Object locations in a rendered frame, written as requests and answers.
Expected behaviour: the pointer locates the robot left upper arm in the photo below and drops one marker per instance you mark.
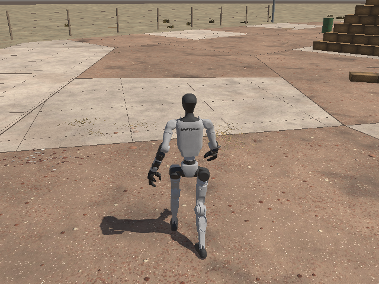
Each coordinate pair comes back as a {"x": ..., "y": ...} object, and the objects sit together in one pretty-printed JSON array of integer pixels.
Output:
[{"x": 171, "y": 125}]

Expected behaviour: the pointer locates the robot right upper arm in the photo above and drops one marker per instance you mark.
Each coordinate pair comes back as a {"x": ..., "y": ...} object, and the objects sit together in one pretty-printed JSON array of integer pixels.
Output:
[{"x": 210, "y": 133}]

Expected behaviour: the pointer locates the robot left hand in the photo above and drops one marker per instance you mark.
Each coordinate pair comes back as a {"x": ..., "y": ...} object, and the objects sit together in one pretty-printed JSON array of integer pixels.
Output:
[{"x": 151, "y": 178}]

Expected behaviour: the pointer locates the robot right forearm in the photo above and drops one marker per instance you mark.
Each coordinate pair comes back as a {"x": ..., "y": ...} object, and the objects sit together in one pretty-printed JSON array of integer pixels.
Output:
[{"x": 215, "y": 151}]

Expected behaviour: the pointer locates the robot left forearm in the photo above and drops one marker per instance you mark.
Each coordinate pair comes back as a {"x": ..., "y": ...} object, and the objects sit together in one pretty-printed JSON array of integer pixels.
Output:
[{"x": 158, "y": 159}]

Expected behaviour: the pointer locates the robot right hand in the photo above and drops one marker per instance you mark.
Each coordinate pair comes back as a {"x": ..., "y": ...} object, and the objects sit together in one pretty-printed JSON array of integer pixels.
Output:
[{"x": 209, "y": 154}]

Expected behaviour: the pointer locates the robot head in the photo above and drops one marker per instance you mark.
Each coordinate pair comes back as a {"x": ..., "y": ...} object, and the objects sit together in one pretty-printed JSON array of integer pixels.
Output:
[{"x": 189, "y": 102}]

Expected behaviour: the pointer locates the robot left thigh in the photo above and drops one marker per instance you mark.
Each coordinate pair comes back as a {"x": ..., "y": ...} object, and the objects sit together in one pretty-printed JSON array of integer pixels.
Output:
[{"x": 175, "y": 176}]

